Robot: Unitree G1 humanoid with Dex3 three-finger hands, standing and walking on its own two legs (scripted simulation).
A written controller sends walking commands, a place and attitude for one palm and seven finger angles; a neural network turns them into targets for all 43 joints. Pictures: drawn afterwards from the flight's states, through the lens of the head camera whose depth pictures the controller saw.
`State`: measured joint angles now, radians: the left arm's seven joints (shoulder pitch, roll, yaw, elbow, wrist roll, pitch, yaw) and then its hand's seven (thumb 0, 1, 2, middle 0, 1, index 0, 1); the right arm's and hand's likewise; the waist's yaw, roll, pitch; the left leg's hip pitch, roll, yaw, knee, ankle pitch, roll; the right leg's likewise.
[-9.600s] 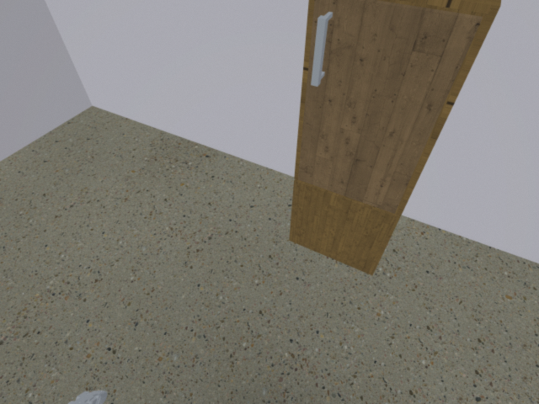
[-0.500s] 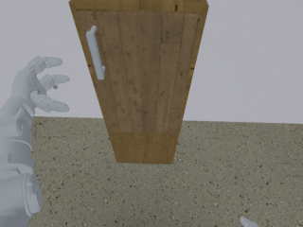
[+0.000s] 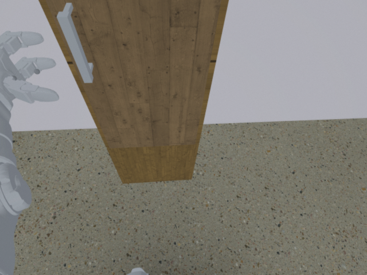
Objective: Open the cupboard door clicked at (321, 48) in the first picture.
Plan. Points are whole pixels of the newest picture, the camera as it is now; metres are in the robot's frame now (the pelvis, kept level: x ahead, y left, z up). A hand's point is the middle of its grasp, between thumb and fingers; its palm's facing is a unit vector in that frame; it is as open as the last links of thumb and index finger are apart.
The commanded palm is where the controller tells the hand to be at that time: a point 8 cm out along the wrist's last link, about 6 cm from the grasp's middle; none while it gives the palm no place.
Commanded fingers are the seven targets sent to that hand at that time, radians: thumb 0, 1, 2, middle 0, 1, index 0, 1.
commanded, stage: move the hooked fingers beside the handle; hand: left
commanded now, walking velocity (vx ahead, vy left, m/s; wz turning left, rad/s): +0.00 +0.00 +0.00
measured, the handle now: (79, 46) +0.58 +0.20 +0.16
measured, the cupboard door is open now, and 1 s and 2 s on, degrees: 0 0 0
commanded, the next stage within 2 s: slide the fingers in behind the handle in 1.22 s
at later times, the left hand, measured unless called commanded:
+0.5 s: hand (38, 60) +0.53 +0.27 +0.16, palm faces +0.03 -1.00 +0.01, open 14.0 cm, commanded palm +0.51 +0.31 +0.16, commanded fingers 0.00 -0.50 0.30 -0.30 -1.20 -0.30 -1.20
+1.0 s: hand (41, 61) +0.52 +0.26 +0.17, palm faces +0.04 -1.00 +0.00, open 14.0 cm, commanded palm +0.51 +0.30 +0.16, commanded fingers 0.00 -0.50 0.30 -0.30 -1.20 -0.30 -1.20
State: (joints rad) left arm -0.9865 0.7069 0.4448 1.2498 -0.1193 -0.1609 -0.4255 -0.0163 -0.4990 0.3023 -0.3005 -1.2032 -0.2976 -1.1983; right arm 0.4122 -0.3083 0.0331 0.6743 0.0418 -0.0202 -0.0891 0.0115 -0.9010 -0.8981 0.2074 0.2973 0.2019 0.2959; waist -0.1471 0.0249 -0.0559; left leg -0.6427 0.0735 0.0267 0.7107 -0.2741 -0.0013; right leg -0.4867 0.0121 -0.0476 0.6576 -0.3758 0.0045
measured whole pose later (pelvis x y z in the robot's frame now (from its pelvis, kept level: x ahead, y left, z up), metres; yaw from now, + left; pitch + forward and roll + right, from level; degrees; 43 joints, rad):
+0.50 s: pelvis +0.02 +0.01 +0.00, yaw -2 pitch +16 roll -3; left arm -1.03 0.79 0.50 1.28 -0.07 -0.16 -0.44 -0.02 -0.50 0.30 -0.30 -1.20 -0.30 -1.20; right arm 0.47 -0.29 0.03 0.64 0.02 0.07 -0.06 0.01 -0.90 -0.90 0.21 0.30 0.20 0.30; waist -0.18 0.02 -0.09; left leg -0.72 0.09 0.05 0.75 -0.32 0.01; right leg -0.55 0.02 -0.02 0.66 -0.39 0.02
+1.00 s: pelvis +0.01 +0.00 -0.01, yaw +0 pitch +15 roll -3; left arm -1.07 0.75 0.45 1.31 -0.07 -0.17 -0.39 -0.02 -0.50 0.30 -0.30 -1.20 -0.30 -1.20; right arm 0.40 -0.29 0.04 0.63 0.03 0.05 -0.07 0.01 -0.90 -0.90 0.21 0.30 0.20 0.30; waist -0.17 0.03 -0.08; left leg -0.72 0.08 0.02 0.77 -0.31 0.00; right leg -0.54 0.02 -0.05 0.69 -0.40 0.01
